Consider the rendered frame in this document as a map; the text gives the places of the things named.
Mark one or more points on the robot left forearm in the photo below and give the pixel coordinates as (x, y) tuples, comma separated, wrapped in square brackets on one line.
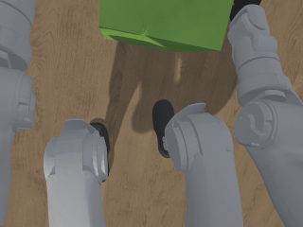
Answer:
[(16, 22)]

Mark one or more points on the robot left upper arm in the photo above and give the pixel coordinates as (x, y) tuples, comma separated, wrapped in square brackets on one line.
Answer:
[(17, 111)]

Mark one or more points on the carton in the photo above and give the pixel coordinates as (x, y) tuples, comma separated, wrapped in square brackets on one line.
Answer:
[(171, 25)]

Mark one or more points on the robot right upper arm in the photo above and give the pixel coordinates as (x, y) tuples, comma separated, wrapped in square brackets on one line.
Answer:
[(272, 133)]

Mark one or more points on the left robot thigh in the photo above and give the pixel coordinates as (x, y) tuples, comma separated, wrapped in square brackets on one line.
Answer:
[(74, 194)]

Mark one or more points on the robot right forearm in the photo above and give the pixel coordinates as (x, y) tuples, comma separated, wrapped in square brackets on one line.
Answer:
[(257, 65)]

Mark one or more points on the robot right foot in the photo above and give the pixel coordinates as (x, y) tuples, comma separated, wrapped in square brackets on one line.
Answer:
[(162, 113)]

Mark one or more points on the right robot hand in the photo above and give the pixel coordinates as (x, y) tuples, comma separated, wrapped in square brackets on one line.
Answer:
[(239, 4)]

